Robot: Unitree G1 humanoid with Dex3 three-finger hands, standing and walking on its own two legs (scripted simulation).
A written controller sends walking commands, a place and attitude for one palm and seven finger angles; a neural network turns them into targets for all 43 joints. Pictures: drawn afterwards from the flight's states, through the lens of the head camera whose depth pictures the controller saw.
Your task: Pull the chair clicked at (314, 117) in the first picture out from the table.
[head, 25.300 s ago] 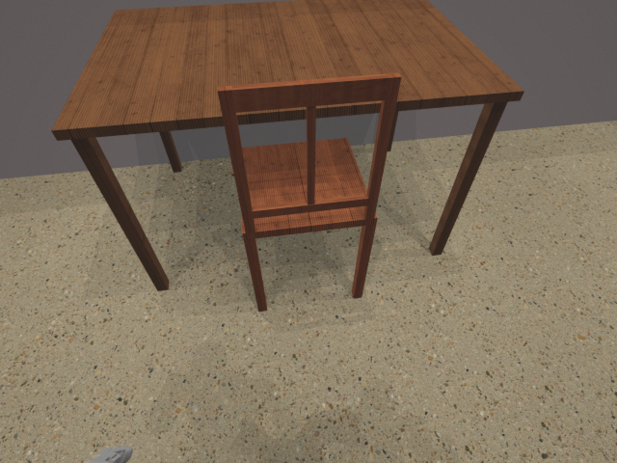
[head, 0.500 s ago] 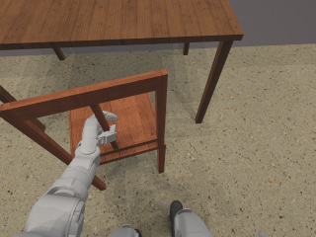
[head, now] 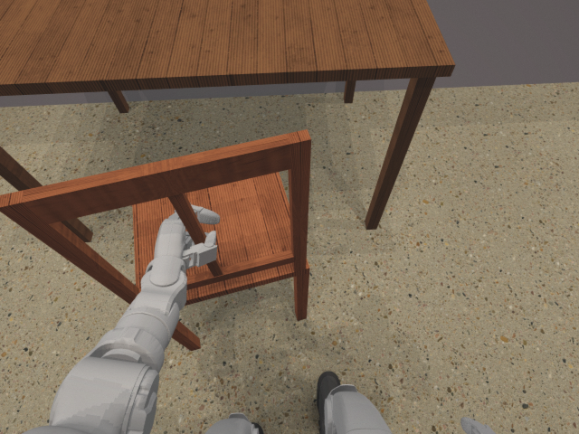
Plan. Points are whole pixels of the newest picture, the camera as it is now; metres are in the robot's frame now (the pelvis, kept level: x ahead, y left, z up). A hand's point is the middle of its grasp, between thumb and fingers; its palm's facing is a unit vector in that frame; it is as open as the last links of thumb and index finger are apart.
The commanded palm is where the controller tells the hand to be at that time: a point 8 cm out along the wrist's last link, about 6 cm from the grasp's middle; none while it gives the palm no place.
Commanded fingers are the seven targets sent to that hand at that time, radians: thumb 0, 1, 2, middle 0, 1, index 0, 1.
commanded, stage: step backward, pulling the chair out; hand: left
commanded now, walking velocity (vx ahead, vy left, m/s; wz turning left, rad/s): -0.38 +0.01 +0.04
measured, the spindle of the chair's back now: (200, 240) +0.42 +0.15 -0.07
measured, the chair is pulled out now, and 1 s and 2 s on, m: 0.23 0.25 0.26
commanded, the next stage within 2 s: stop walking, hand still on the chair in 0.64 s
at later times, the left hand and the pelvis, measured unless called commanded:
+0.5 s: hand (209, 248) +0.39 +0.13 -0.05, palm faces +0.00 -0.97 -0.24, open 5.2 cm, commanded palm +0.40 +0.18 -0.04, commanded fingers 0.00 0.90 0.90 -0.50 -1.45 -0.50 -1.45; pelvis +0.00 +0.00 +0.00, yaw +0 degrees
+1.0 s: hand (208, 256) +0.38 +0.13 -0.05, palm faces +0.01 -0.98 -0.21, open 5.2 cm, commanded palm +0.36 +0.17 -0.02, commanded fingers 0.00 0.90 0.90 -0.50 -1.45 -0.50 -1.45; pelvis +0.02 +0.00 +0.01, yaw -1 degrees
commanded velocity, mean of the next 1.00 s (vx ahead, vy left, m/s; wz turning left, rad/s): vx -0.27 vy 0.02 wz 0.04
